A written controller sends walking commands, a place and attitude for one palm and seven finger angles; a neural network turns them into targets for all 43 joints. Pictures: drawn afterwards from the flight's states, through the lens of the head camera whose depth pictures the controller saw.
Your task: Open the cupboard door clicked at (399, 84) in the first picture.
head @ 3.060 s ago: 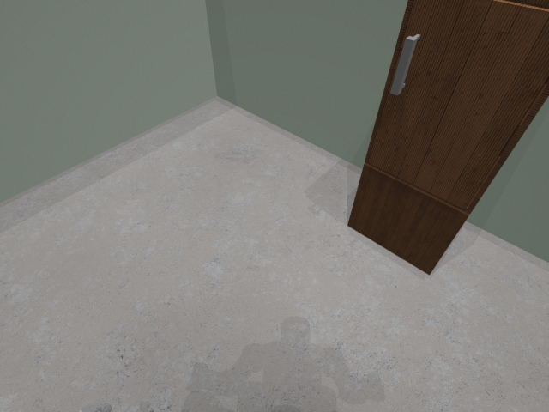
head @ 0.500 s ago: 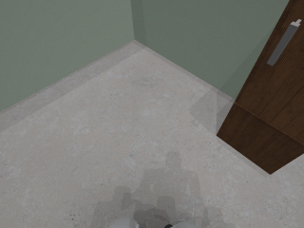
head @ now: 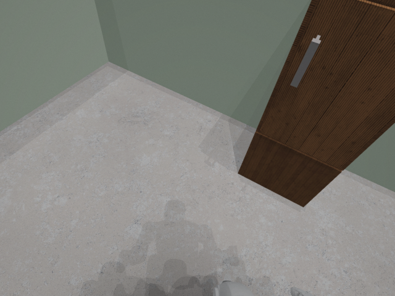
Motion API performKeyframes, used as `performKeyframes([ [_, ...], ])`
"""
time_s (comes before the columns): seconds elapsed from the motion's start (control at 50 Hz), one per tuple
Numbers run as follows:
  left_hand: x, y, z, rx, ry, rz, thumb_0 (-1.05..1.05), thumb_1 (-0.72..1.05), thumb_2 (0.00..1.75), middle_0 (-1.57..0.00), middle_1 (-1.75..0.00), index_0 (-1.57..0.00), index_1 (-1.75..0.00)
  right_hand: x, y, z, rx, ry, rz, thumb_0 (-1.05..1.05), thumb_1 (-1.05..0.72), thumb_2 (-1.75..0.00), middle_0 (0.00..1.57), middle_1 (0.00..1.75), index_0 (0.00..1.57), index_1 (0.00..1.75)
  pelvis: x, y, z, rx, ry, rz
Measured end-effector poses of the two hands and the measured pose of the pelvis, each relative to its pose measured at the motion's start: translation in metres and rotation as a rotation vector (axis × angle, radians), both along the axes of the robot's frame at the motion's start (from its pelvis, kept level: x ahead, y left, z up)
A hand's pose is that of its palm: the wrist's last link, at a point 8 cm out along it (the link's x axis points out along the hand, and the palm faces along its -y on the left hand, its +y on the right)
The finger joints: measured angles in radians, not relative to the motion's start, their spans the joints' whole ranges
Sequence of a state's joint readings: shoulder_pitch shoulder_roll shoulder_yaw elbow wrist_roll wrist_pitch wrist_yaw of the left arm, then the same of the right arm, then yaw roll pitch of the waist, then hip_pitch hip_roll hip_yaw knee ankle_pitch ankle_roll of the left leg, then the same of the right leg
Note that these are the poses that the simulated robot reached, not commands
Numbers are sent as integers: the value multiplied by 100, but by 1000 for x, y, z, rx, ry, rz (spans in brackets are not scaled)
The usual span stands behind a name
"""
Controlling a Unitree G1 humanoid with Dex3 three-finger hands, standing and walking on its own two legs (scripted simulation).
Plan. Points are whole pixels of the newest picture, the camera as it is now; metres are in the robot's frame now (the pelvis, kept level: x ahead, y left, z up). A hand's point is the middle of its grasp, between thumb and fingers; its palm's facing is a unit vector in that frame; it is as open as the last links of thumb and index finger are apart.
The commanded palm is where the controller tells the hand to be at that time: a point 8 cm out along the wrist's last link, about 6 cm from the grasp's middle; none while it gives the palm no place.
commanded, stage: turn to face it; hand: left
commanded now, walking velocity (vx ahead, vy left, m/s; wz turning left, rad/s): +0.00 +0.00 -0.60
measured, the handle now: (306, 61) +0.81 -0.27 +0.06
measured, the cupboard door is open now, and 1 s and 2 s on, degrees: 0 0 0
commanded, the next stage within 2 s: take the last steps up to it in 0.58 s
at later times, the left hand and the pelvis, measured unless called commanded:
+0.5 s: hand (157, 274) +0.18 +0.10 -0.15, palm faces -0.30 -0.91 -0.27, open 7.4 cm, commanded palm none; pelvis +0.00 -0.05 +0.00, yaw -17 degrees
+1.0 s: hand (131, 289) +0.15 +0.16 -0.17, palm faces -0.37 -0.92 -0.14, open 7.4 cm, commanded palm none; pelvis +0.05 -0.01 +0.01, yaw -25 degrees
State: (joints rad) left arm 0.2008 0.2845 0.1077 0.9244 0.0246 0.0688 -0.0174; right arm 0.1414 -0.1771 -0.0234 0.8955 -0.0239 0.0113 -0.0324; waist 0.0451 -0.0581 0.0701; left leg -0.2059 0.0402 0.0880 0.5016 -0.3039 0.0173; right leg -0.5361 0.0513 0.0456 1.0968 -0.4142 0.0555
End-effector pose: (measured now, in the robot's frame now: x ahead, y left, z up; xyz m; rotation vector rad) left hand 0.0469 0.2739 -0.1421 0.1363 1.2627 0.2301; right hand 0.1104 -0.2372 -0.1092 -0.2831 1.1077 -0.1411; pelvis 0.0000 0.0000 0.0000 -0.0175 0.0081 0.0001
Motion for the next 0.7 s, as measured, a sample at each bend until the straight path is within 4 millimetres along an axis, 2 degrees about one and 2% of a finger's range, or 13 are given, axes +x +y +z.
performKeyframes([
  [0.08,22,4,4,2,4,-74,1,91,90,-20,-29,-20,-30,-36,-3,-1,2,43,-88,0,-90,-90,20,30,20,30,1,4,3,-10,-4,-60],
  [0.16,48,-8,6,1,14,-157,1,91,90,-20,-29,-20,-30,-75,-10,-8,18,93,-186,0,-90,-90,20,30,20,30,3,2,2,-9,-5,-122],
  [0.24,82,-35,8,4,0,-262,1,91,90,-20,-29,-20,-30,-118,-21,-20,43,155,-291,0,-90,-90,20,30,20,30,3,-8,-1,0,-6,-186],
  [0.32,120,-74,10,22,-64,-372,1,91,90,-20,-29,-20,-30,-159,-39,-41,79,215,-388,0,-90,-90,20,30,20,30,5,-27,-13,20,-3,-239],
  [0.38,138,-100,15,37,-129,-421,1,91,90,-20,-29,-20,-30,-180,-51,-53,94,267,-435,0,-90,-90,20,30,20,30,3,-37,-17,15,-8,-257],
  [0.44,141,-116,25,41,-150,-435,1,91,90,-20,-29,-20,-30,-183,-56,-51,101,274,-456,1,-90,-90,20,30,20,30,4,-43,-10,30,-14,-279],
  [0.54,134,-130,30,25,-125,-458,1,90,90,-21,-29,-20,-30,-166,-61,-42,114,194,-473,1,-91,-90,20,30,20,29,5,-48,-1,40,-16,-317],
  [0.62,124,-130,25,2,-98,-461,1,90,90,-21,-29,-21,-30,-151,-58,-37,112,143,-479,0,-90,-90,20,30,20,30,7,-46,0,31,-18,-339],
  [0.7,112,-120,16,-17,-60,-450,1,90,90,-21,-30,-21,-30,-136,-51,-32,101,107,-479,0,-90,-90,20,30,20,30,11,-37,-1,18,-19,-362],
])
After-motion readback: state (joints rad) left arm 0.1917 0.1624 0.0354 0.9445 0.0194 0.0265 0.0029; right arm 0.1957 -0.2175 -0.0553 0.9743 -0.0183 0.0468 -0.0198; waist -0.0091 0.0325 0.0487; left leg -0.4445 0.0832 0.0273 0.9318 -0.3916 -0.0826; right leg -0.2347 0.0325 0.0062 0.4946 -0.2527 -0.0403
